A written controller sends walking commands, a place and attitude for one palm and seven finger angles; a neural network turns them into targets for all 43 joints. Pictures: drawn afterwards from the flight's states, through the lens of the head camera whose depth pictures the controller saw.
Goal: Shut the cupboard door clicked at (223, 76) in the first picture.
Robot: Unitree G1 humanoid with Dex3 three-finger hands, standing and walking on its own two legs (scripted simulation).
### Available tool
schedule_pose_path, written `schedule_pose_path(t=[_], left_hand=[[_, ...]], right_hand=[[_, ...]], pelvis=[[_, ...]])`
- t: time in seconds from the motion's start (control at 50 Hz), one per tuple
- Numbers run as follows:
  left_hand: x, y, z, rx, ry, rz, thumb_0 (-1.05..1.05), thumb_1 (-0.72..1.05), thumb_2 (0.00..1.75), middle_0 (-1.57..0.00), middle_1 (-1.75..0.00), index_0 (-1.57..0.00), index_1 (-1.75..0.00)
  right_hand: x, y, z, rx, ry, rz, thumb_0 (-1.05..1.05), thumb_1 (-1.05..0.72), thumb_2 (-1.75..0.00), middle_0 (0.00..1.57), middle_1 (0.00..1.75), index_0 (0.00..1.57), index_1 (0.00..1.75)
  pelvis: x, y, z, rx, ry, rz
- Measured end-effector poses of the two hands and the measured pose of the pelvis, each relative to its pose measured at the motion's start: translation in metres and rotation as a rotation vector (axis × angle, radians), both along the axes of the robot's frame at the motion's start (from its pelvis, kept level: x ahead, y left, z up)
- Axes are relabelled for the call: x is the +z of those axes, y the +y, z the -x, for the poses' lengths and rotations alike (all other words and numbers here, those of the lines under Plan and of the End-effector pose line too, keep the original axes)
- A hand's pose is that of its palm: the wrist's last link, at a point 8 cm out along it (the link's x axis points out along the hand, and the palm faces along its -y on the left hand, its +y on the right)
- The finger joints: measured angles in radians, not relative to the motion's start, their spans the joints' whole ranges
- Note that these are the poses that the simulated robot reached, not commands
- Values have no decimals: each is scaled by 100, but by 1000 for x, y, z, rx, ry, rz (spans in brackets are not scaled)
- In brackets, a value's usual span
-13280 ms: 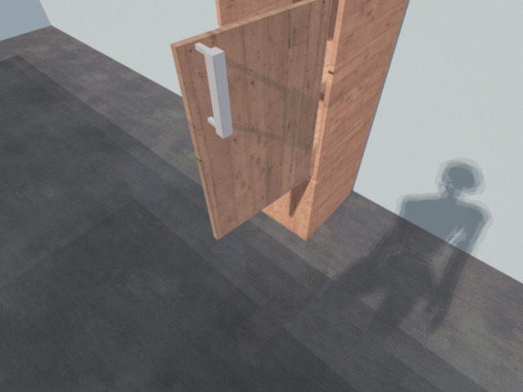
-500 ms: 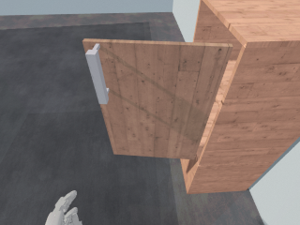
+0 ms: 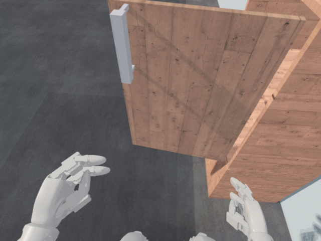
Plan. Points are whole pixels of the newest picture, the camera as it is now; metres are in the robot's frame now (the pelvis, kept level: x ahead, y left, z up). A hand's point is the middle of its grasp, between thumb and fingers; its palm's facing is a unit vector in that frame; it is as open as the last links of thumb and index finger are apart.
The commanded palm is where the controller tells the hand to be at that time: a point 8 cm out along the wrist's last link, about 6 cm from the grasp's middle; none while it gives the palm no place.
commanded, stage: raise the hand and make a fist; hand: left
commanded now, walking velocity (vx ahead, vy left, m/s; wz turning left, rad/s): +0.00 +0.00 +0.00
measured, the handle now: (126, 46) +0.50 +0.15 +0.22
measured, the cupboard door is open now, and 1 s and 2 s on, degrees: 82 82 82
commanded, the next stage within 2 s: bring the fist close to the handle in 1.28 s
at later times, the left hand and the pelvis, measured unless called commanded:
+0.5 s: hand (74, 154) +0.24 +0.19 +0.15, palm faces -0.03 -1.00 -0.08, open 3.2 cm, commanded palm +0.21 +0.24 +0.17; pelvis +0.03 +0.01 +0.04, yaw -1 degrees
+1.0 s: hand (64, 113) +0.27 +0.20 +0.23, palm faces -0.02 -1.00 -0.09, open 3.1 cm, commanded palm +0.24 +0.24 +0.23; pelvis +0.03 +0.00 +0.06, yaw -1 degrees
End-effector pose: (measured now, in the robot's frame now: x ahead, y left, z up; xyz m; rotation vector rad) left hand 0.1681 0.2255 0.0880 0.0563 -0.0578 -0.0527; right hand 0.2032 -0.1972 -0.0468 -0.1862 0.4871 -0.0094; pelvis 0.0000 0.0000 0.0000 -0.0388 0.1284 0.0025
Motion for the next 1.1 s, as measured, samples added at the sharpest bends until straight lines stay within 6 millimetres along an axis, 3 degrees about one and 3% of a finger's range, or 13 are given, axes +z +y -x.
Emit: schedule_pose_path(t=[0.1, 0.24, 0.42, 0.54, 0.66, 0.8, 0.94, 1.1], left_hand=[[8, 2, -22, -34, 109, 8, 2, 90, 90, -70, -85, -71, -85], [33, 19, -28, 33, 63, -6, 2, 90, 90, -83, -99, -83, -99], [52, 19, -42, 14, 24, -15, 2, 90, 90, -100, -117, -100, -117], [78, 24, -53, 30, -28, -23, 2, 89, 90, -111, -129, -111, -129], [97, 26, -62, 31, -29, -28, 2, 89, 90, -121, -140, -122, -141], [118, 30, -73, 39, -33, -42, 2, 89, 90, -128, -147, -128, -148], [143, 31, -83, 35, -64, -41, 2, 89, 90, -130, -150, -130, -150], [131, 21, -78, 27, -4, -17, 2, 90, 90, -130, -150, -130, -150]], right_hand=[[-6, 5, 28, -82, 91, -53, 1, -90, -90, 21, 30, 20, 30], [1, -17, 47, -127, 125, 8, 2, -90, -90, 21, 30, 20, 30], [29, -34, 25, -140, 25, 65, 2, -90, -90, 21, 30, 20, 30], [47, -22, 3, -105, -53, 40, 1, -90, -90, 20, 30, 20, 30], [52, -6, -9, -56, -67, 6, 1, -90, -90, 21, 30, 20, 30], [49, 1, -9, -34, -31, -10, 1, -90, -90, 21, 30, 20, 30], [47, -7, -4, -47, -10, -11, 1, -90, -90, 21, 30, 20, 30], [52, -24, 3, -85, -15, -2, 1, -90, -90, 21, 30, 20, 30]], pelvis=[[14, 4, -9, -20, -11, -13], [25, 10, -19, -25, -29, -17], [35, 13, -26, -24, -67, -15], [43, 13, -32, -23, -103, -14], [50, 11, -34, -19, -136, -16], [55, 8, -34, -16, -168, -21], [59, 4, -32, -17, -190, -27], [60, 0, -27, -30, -197, -31]])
